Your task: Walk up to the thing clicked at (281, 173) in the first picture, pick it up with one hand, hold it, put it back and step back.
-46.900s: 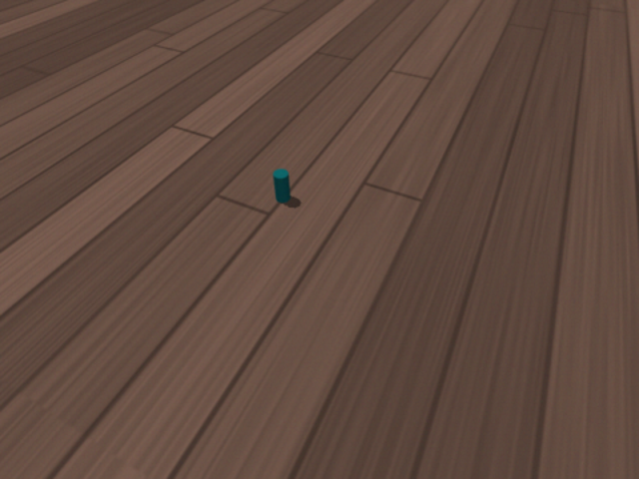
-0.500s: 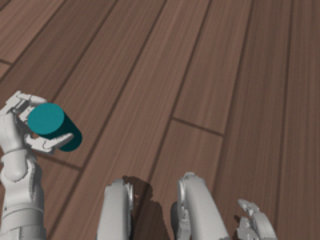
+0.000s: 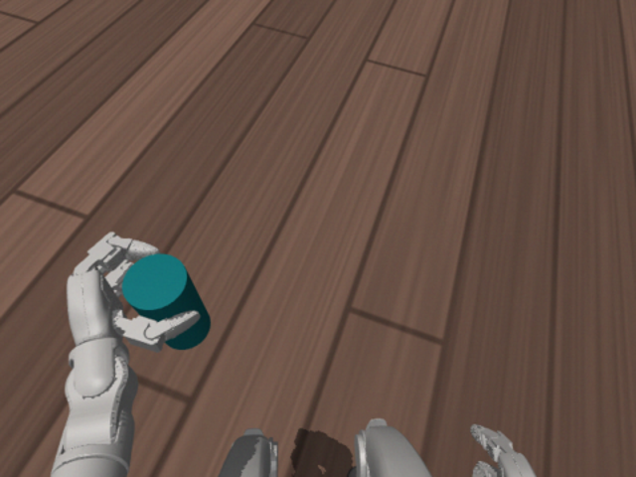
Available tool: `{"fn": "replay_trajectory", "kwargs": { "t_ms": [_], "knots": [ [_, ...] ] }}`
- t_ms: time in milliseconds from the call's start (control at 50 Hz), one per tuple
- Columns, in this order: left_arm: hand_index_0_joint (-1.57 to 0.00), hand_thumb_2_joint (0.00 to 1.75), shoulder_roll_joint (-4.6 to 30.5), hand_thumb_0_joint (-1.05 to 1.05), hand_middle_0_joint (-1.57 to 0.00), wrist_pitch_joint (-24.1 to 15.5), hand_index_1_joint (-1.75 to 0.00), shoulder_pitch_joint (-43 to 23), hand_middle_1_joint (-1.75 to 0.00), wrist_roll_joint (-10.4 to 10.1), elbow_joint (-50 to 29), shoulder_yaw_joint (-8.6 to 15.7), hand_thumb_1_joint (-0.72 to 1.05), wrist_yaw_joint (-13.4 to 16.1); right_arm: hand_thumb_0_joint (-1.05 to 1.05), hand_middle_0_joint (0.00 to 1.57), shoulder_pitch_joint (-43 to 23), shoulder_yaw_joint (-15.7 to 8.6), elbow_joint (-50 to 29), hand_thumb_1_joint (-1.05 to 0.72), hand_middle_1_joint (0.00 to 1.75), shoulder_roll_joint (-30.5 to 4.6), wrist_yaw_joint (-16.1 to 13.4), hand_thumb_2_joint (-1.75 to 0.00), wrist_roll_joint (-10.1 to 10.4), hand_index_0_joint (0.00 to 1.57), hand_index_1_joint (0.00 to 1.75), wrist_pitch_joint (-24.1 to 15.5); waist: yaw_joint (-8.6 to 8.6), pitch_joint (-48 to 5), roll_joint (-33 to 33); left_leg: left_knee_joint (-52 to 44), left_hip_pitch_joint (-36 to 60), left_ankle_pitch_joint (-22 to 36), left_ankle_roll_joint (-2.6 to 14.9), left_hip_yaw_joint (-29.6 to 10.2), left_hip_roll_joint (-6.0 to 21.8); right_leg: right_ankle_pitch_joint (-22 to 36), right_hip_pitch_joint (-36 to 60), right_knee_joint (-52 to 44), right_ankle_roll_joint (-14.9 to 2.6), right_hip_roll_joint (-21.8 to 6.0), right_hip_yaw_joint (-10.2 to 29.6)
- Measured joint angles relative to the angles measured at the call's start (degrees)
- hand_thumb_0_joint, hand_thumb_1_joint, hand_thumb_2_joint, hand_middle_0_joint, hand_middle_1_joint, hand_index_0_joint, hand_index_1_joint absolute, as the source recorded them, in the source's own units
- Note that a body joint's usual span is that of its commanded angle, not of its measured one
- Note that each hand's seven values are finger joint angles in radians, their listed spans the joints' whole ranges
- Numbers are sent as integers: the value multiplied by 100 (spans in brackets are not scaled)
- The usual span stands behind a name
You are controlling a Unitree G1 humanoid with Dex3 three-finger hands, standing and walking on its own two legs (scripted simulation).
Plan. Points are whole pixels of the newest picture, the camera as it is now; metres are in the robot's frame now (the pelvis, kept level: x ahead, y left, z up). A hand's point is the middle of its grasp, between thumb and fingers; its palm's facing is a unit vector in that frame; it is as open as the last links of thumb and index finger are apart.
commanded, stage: lift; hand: left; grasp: from the side
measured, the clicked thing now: (172, 306) +0.35 +0.18 -0.02
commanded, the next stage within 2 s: hold in 0.80 s
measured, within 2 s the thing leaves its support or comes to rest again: neither
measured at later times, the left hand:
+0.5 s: hand (155, 269) +0.36 +0.18 +0.07, palm faces +0.29 -0.95 -0.06, open 10.5 cm
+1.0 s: hand (155, 261) +0.35 +0.17 +0.09, palm faces +0.30 -0.95 -0.04, open 10.5 cm
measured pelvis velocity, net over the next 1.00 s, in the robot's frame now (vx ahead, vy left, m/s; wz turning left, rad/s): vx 0.03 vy -0.01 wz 0.01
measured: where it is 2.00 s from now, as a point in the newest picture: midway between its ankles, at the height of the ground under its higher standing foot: outside the picture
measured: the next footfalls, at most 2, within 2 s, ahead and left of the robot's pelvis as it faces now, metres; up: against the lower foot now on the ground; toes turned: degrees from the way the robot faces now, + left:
none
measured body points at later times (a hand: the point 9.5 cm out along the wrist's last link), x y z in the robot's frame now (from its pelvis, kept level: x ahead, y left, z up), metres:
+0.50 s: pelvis +0.02 -0.01 +0.05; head +0.09 +0.00 +0.49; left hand +0.34 +0.23 +0.08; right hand +0.15 -0.25 -0.07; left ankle +0.02 +0.11 -0.62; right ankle +0.04 -0.13 -0.62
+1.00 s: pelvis +0.03 -0.01 +0.06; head +0.08 +0.00 +0.51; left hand +0.33 +0.22 +0.10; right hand +0.15 -0.25 -0.05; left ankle +0.02 +0.11 -0.62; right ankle +0.04 -0.13 -0.62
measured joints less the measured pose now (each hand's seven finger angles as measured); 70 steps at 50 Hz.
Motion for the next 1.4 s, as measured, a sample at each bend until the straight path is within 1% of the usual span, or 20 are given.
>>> {"fn": "replay_trajectory", "kwargs": {
  "t_ms": [80, 160, 400, 660, 740, 820, 920, 1100, 1300, 1400],
  "knots": [
    [-84, 90, -77, -5, -80, -54, -124, 153, -122, 35, -52, -85, -61, 52, 0, 20, 68, 8, 27, -91, 30, 5, 7, -89, -29, 20, 30, 21, 19, 53, -11, -294, 348, 69, -8, 16, 2, 56, 335, -268, -7, 3, 16],
    [-85, 90, -113, -5, -80, -27, -123, 241, -121, 86, -121, -179, -61, 142, 0, 20, 103, 18, 35, -91, 30, 25, -7, -90, -60, 20, 30, 58, 38, 124, -17, -546, 659, 136, -22, 15, -3, 105, 639, -495, -18, -1, 15],
    [-85, 91, -207, -4, -81, -3, -120, 338, -118, 104, -121, -298, -61, 271, 0, 20, 105, 35, 41, -91, 30, 86, -51, -90, -104, 20, 30, 113, 64, 231, -8, -1207, 1440, 328, -64, 9, 14, 266, 1403, -1109, -53, 20, 10],
    [-84, 91, -284, -3, -80, 0, -119, 472, -117, 117, -127, -351, -59, 280, 0, 20, 78, 33, 13, -91, 30, 69, -74, -90, -128, 20, 30, 179, 61, 364, -33, -1661, 1999, 458, -94, 26, 36, 374, 1933, -1514, -79, 43, 28],
    [-84, 91, -302, -3, -80, -21, -118, 506, -116, 77, -127, -353, -58, 275, 0, 20, 82, 32, 34, -91, 30, 69, -84, -90, -133, 20, 30, 194, 61, 378, -31, -1765, 2122, 489, -98, 24, 42, 404, 2057, -1617, -82, 49, 26],
    [-83, 91, -297, -3, -79, -6, -118, 519, -115, 85, -131, -371, -57, 288, 0, 20, 86, 34, 62, -92, 30, 71, -100, -90, -133, 20, 30, 213, 60, 397, -32, -1859, 2243, 517, -96, 29, 47, 435, 2178, -1714, -79, 56, 31],
    [-84, 90, -322, -3, -80, -7, -118, 514, -115, 106, -107, -373, -58, 315, 0, 20, 85, 15, 72, -92, 30, 74, -92, -90, -133, 20, 30, 219, 62, 437, -36, -1959, 2368, 552, -91, 52, 45, 473, 2293, -1806, -74, 55, 55],
    [-86, 86, -370, -3, -82, -19, -117, 574, -115, 84, -121, -377, -58, 326, 1, 20, 91, 11, 68, -93, 30, 81, -80, -90, -128, 20, 30, 218, 73, 471, -28, -2094, 2535, 602, -73, 82, 36, 526, 2453, -1938, -55, 46, 85],
    [-86, 84, -342, -3, -82, 18, -116, 630, -114, 115, -174, -422, -57, 298, 1, 20, 75, 16, 57, -93, 30, 84, -70, -90, -116, 20, 30, 225, 112, 523, -26, -2234, 2737, 664, -66, 94, 23, 583, 2650, -2068, -47, 35, 98],
    [-86, 84, -348, -3, -82, 44, -116, 661, -114, 75, -233, -416, -56, 279, 1, 20, 58, 18, 68, -93, 30, 86, -75, -90, -99, 20, 30, 204, 120, 545, -20, -2311, 2823, 702, -62, 84, 22, 621, 2745, -2154, -43, 35, 88]
  ]
}}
